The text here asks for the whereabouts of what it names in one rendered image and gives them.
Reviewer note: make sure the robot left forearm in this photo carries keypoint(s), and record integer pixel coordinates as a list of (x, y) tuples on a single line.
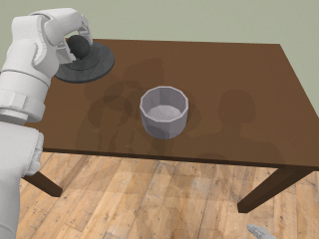
[(31, 62)]

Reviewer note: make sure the robot left hand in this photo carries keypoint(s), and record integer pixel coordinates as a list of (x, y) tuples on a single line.
[(71, 20)]

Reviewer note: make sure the knob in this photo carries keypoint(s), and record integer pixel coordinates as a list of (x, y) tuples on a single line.
[(79, 46)]

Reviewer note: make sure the table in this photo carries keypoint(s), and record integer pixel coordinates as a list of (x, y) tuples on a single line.
[(246, 107)]

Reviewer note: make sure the pot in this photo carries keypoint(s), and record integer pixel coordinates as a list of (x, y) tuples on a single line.
[(164, 112)]

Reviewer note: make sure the robot right hand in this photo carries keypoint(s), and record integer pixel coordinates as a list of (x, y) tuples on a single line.
[(259, 232)]

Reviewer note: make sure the lid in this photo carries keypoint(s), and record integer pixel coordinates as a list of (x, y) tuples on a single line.
[(96, 65)]

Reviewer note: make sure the left robot upper arm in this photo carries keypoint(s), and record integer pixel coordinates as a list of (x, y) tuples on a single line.
[(21, 148)]

